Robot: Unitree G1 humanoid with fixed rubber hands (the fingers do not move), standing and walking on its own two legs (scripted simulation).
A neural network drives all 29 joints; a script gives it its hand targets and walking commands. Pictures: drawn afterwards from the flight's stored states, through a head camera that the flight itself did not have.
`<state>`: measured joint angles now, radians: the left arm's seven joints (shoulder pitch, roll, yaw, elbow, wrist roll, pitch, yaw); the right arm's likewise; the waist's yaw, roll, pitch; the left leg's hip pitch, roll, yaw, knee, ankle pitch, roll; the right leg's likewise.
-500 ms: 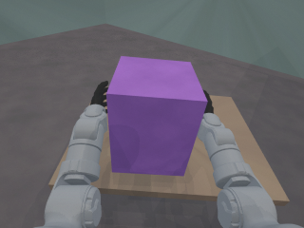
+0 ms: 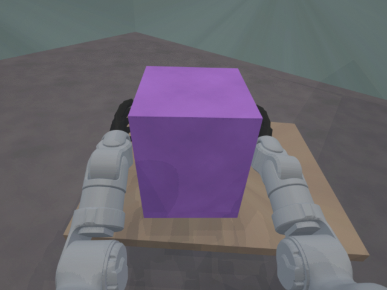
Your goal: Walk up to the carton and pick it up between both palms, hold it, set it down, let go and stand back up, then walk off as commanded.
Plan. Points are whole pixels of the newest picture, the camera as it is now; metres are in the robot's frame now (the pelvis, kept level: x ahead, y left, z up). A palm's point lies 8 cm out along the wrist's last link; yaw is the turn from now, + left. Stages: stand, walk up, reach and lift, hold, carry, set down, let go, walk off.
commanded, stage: reach and lift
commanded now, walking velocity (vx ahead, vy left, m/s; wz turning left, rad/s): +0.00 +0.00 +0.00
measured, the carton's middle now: (191, 141) +0.39 +0.01 +0.17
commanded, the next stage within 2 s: hold in 0.22 s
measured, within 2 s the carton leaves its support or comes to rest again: neither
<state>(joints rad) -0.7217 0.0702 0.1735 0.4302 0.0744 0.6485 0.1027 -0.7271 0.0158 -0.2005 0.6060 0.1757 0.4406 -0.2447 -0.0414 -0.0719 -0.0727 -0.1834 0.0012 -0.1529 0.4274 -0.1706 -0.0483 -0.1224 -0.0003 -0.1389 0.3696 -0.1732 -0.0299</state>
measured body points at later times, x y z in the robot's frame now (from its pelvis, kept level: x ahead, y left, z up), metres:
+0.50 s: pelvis +0.00 +0.00 +0.00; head -0.06 +0.04 +0.44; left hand +0.38 +0.16 +0.21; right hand +0.38 -0.13 +0.20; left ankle +0.05 +0.14 -0.74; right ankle +0.02 -0.10 -0.74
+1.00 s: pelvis +0.00 +0.00 +0.00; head -0.07 +0.03 +0.44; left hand +0.38 +0.16 +0.21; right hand +0.38 -0.13 +0.20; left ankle +0.05 +0.14 -0.74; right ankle +0.02 -0.10 -0.74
